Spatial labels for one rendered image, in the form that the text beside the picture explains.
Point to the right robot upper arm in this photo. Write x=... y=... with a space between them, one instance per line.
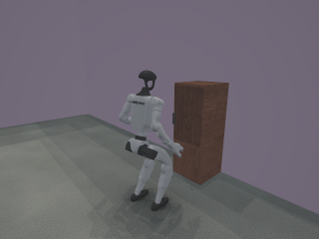
x=157 y=104

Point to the cupboard door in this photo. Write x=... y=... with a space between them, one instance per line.
x=188 y=104

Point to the handle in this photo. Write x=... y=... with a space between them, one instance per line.
x=173 y=118

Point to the robot left forearm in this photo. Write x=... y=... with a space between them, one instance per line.
x=128 y=121

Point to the robot left shin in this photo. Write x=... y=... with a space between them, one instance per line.
x=145 y=174

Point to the humanoid robot head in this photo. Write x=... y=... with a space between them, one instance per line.
x=147 y=75

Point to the left robot upper arm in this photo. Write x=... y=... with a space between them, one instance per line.
x=126 y=109

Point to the robot right forearm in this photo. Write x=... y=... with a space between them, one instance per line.
x=163 y=137

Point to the right robot hand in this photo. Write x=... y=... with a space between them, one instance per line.
x=176 y=149

